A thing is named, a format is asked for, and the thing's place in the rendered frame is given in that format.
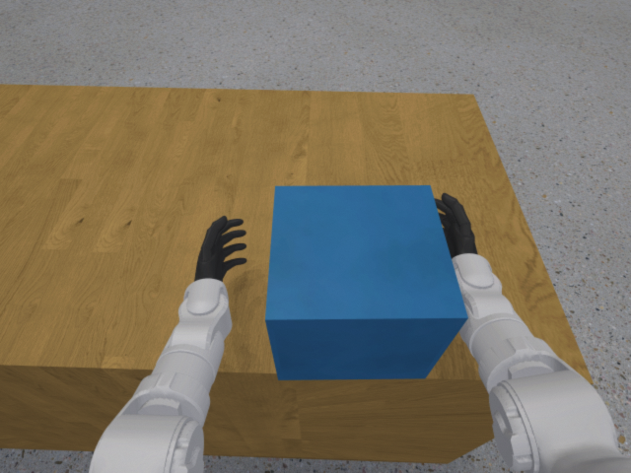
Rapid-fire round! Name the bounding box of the carton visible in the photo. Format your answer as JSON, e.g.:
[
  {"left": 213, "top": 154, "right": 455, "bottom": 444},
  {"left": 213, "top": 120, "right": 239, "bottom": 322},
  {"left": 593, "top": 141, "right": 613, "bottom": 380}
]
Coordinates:
[{"left": 265, "top": 185, "right": 468, "bottom": 380}]

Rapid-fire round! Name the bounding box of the robot right upper arm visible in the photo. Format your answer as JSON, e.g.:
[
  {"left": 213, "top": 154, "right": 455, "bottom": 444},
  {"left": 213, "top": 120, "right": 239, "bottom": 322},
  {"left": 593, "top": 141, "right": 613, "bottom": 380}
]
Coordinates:
[{"left": 489, "top": 370, "right": 631, "bottom": 473}]

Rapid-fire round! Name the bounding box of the robot right forearm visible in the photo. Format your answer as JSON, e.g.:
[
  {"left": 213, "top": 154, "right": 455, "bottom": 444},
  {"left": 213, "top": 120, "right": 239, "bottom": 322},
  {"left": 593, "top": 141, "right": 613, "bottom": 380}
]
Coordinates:
[{"left": 452, "top": 253, "right": 618, "bottom": 449}]

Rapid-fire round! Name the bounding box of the pedestal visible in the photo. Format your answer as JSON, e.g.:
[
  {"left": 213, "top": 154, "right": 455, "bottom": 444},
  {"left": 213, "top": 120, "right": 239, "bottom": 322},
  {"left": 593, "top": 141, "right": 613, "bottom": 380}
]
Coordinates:
[{"left": 0, "top": 84, "right": 594, "bottom": 464}]

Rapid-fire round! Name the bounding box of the robot right hand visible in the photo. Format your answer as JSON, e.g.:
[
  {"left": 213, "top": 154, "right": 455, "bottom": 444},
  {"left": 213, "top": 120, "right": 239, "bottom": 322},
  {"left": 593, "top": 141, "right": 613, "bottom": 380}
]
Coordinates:
[{"left": 434, "top": 193, "right": 478, "bottom": 258}]

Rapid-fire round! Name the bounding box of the robot left hand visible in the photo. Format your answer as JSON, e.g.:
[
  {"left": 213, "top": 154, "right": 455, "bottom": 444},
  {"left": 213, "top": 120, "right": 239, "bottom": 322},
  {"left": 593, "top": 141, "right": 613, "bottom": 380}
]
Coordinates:
[{"left": 194, "top": 216, "right": 246, "bottom": 282}]

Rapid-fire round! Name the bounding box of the robot left forearm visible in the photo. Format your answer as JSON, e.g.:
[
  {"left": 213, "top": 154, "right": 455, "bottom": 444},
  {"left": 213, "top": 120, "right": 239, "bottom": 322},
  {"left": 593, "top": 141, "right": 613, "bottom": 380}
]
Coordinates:
[{"left": 89, "top": 278, "right": 232, "bottom": 473}]

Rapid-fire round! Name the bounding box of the robot left upper arm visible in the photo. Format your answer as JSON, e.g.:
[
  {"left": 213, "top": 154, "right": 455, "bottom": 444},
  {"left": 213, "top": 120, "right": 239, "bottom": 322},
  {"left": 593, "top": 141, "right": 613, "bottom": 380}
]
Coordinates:
[{"left": 92, "top": 414, "right": 204, "bottom": 473}]

